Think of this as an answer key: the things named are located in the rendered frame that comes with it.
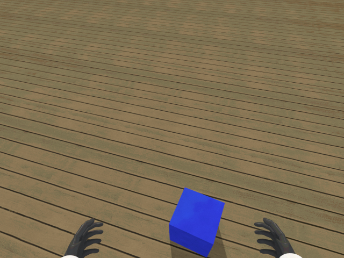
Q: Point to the carton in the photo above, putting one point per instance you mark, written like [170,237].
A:
[195,221]

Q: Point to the left robot hand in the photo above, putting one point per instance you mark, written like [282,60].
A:
[79,242]

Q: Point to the right robot hand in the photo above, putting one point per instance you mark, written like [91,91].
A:
[279,242]

